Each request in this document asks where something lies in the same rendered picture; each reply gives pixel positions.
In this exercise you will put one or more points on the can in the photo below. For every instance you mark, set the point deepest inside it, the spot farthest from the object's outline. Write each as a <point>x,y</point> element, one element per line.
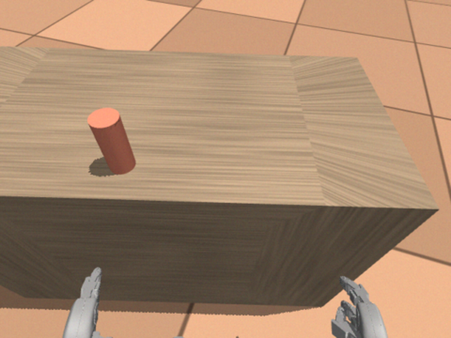
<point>108,130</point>

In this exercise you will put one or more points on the left robot hand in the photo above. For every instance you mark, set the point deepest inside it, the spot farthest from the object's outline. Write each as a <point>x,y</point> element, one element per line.
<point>83,316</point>

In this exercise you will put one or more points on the right robot hand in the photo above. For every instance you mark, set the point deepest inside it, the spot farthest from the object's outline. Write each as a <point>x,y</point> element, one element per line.
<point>366,319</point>

